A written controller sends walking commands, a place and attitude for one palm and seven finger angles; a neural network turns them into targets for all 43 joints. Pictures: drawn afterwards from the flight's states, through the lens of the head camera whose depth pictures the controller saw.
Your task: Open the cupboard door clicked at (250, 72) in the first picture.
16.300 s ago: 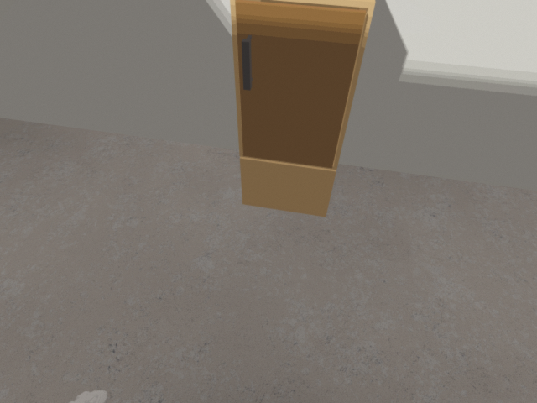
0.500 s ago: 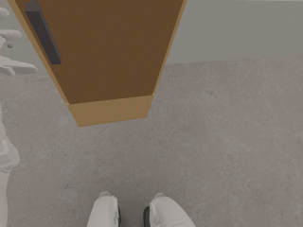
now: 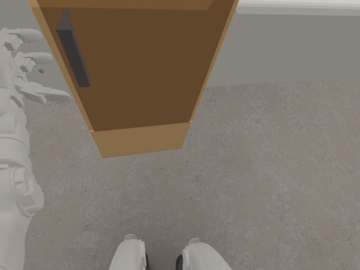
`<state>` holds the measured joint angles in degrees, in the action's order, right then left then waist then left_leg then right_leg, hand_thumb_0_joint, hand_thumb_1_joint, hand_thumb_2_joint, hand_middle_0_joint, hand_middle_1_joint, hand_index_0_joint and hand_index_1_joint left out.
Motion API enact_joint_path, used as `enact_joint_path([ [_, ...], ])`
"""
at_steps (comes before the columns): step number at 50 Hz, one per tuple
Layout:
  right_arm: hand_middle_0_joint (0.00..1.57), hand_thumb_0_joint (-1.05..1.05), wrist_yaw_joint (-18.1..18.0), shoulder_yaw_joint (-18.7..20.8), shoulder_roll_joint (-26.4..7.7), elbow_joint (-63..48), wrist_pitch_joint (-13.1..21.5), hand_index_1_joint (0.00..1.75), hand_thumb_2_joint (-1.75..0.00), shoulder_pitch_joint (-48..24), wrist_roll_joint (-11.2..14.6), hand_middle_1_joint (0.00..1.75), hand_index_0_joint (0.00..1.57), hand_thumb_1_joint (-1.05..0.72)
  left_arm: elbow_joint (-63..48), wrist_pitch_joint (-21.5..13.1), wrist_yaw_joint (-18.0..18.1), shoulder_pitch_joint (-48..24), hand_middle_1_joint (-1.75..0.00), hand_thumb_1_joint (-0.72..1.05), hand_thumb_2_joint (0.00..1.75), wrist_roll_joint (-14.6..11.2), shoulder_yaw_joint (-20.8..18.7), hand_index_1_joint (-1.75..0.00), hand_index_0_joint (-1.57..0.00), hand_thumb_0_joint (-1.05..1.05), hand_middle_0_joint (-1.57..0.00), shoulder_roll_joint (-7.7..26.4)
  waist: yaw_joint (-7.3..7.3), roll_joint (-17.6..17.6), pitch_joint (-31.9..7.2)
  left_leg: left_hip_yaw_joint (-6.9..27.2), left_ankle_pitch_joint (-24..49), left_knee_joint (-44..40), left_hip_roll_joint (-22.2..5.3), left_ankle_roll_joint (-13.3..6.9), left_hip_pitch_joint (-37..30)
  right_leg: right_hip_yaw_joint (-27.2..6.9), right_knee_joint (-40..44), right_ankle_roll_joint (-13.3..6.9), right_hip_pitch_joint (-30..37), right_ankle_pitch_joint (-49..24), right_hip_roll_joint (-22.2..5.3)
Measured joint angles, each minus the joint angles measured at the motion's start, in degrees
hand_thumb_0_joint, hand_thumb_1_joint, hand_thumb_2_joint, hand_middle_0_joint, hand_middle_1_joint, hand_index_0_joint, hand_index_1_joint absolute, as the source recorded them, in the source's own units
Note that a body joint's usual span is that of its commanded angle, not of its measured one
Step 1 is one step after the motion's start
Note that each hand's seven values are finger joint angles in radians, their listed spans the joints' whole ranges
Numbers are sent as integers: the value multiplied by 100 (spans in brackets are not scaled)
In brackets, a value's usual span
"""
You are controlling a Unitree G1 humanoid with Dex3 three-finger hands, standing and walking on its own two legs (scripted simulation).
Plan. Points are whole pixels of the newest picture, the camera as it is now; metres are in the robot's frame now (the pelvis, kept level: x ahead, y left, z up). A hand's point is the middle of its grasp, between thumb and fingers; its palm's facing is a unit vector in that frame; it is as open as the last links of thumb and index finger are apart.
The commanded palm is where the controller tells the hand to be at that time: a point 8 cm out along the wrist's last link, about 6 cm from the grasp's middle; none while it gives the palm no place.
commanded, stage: move the hooked fingers beside the handle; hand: left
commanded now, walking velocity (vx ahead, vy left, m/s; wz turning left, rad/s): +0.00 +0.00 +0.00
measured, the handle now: (75, 51) +0.57 +0.20 +0.07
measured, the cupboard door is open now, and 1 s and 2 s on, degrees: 0 0 0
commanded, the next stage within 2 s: slide the fingers in behind the handle in 0.24 s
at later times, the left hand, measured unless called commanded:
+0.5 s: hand (45, 70) +0.52 +0.25 +0.07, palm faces +0.13 -0.99 -0.01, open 14.0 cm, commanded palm +0.51 +0.27 +0.07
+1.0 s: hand (57, 70) +0.52 +0.23 +0.07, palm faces +0.17 -0.99 +0.00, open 14.3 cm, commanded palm +0.51 +0.23 +0.07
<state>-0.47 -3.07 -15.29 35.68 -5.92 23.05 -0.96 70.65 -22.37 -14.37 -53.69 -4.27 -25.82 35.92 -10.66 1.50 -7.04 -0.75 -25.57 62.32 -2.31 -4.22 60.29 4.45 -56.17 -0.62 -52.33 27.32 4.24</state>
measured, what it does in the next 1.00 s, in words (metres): stands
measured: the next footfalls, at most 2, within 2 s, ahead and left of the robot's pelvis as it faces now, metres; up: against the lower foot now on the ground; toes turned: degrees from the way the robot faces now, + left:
none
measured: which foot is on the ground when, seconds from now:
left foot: down 0.00-1.00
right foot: down 0.00-1.00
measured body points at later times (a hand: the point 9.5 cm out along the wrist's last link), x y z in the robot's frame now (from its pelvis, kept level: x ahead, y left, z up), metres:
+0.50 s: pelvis -0.01 -0.01 -0.01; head +0.14 +0.04 +0.41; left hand +0.51 +0.30 +0.07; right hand -0.03 -0.28 -0.10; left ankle +0.03 +0.07 -0.66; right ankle -0.01 -0.12 -0.66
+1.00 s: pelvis +0.00 -0.01 -0.01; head +0.14 +0.03 +0.42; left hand +0.51 +0.28 +0.07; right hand -0.01 -0.27 -0.11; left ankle +0.03 +0.07 -0.66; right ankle -0.01 -0.12 -0.66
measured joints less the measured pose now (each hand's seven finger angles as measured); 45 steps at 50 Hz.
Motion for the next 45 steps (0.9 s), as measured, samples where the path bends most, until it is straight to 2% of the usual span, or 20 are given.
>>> enact_joint_path([
  [13, 20, 1, -38, -32, -41, 23, 33, 30, -90, -48, 23, 30, 20, -90, 150, -119, 0, -100, -120, -50, 30, 9, -14, -120, -30, -1, -30, 148, -12, -8, 49, 35, 23, 103, -3, 23, 127, 40, -141, -29, -133, 12, 1],
  [21, 20, 1, -96, -77, -83, 47, 85, 30, -90, 7, 29, 30, 20, -90, 383, 21, -74, -389, -120, -50, 30, 16, 42, -120, -30, -1, -30, 408, -108, 0, 97, 97, 30, 211, -12, 45, 337, 103, -243, -57, -325, 20, 15],
  [27, 20, 1, -69, -56, -79, 126, 99, 30, -90, 60, -2, 30, 20, -90, 256, 29, -33, -506, -120, -50, 30, 6, 71, -120, -30, -1, -30, 270, -119, 5, 92, 109, 27, 246, -13, 57, 451, 115, -285, -68, -439, 32, 15],
  [32, 20, 1, -33, -46, -51, 71, 93, 30, -90, 103, -24, 30, 20, -90, 180, 116, 147, -436, -120, -50, 30, 80, -26, -121, -30, -1, -30, 187, -156, 24, 75, 75, 8, 229, -39, 60, 443, 76, -269, -69, -449, 33, 38],
  [36, 20, 1, 23, -29, -9, 87, 90, 30, -90, 139, -40, 30, 20, -90, 64, 68, 310, -297, -120, -50, 30, 96, -20, -121, -30, -1, -30, 98, -120, 44, 65, 58, -11, 198, -49, 66, 375, 53, -238, -73, -390, 42, 49],
  [45, 20, 1, 75, -3, 61, 173, 77, 30, -90, 118, -30, 30, 20, -90, 59, -3, 404, -160, -120, -50, 30, -6, 149, -119, -26, -1, -30, -122, -33, 48, 8, 81, -47, 139, -28, 80, 210, 69, -165, -84, -210, 80, 40],
])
